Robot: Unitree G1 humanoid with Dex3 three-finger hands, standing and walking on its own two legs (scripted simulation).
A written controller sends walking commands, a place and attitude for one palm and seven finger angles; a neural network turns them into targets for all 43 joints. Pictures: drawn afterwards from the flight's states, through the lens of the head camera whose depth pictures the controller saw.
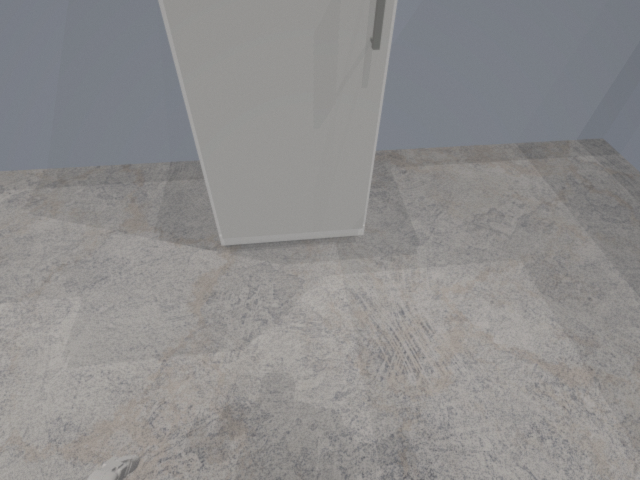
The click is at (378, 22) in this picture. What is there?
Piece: fridge door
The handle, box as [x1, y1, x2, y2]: [370, 0, 385, 49]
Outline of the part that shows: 385,0 376,1 373,36 370,38 372,43 371,46 373,49 379,49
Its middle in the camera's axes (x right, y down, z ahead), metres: +0.14 -0.62 +0.93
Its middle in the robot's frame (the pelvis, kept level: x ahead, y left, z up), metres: +1.14 -0.08 +0.21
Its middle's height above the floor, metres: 0.98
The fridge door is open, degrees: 0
